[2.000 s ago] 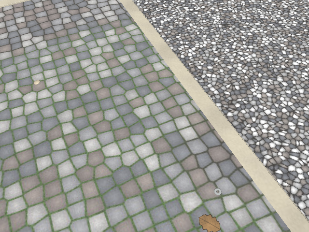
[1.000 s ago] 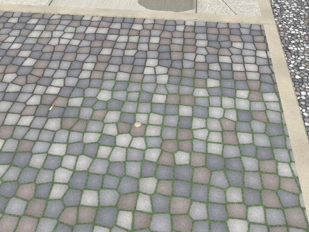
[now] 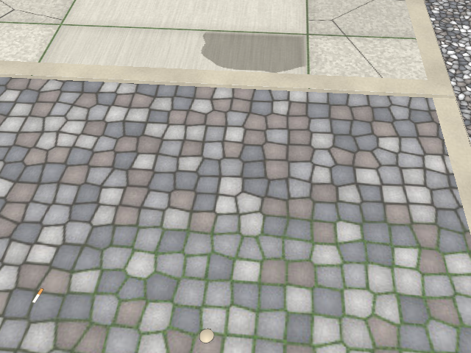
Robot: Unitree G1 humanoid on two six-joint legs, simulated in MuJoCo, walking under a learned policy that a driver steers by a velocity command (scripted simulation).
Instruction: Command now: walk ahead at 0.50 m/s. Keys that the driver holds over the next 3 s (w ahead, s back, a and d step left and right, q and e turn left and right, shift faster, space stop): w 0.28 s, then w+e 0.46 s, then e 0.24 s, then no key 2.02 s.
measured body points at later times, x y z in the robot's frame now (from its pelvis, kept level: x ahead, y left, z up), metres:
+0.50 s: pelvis +0.27 +0.05 +0.00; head +0.30 +0.07 +0.45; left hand +0.29 +0.34 -0.14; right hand +0.46 -0.21 -0.08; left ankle +0.36 +0.16 -0.73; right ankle +0.11 -0.08 -0.67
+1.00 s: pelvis +0.50 +0.00 -0.01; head +0.54 -0.03 +0.43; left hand +0.77 +0.18 -0.10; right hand +0.47 -0.30 -0.14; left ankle +0.38 +0.17 -0.66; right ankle +0.58 -0.11 -0.73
